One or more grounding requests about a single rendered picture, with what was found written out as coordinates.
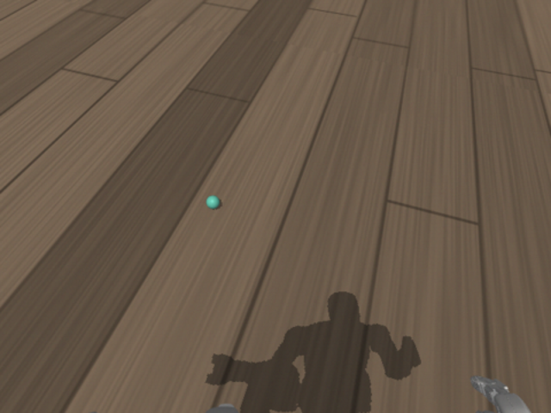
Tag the ball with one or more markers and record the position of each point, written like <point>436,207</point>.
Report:
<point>213,201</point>

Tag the right robot hand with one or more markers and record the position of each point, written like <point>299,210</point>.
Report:
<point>497,393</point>

